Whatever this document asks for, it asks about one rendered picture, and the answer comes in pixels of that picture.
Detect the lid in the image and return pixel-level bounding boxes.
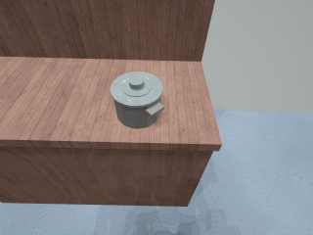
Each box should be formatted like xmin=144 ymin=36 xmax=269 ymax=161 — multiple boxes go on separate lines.
xmin=110 ymin=71 xmax=163 ymax=108

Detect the table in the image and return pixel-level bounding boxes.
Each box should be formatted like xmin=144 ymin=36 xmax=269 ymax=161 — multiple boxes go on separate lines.
xmin=0 ymin=0 xmax=222 ymax=207

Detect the knob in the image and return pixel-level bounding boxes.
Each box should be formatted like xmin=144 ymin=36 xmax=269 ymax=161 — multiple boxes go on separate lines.
xmin=128 ymin=75 xmax=144 ymax=89

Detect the pot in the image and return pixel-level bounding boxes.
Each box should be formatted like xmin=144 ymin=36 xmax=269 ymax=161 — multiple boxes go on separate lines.
xmin=114 ymin=97 xmax=165 ymax=129

